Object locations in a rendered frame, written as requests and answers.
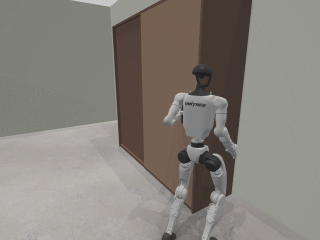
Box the robot left thigh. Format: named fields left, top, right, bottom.
left=176, top=148, right=194, bottom=200

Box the humanoid robot head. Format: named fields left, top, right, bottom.
left=188, top=64, right=213, bottom=96

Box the right robot hand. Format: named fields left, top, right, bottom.
left=225, top=144, right=238, bottom=159

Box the wardrobe door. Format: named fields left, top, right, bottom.
left=115, top=17, right=144, bottom=162
left=140, top=0, right=202, bottom=208

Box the robot right forearm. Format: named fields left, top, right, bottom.
left=219, top=127, right=236, bottom=152

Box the left robot upper arm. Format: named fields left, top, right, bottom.
left=163, top=92, right=188, bottom=127

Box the right robot upper arm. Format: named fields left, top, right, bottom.
left=212, top=95, right=228, bottom=137

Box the robot left forearm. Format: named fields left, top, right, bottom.
left=163, top=111, right=181, bottom=123

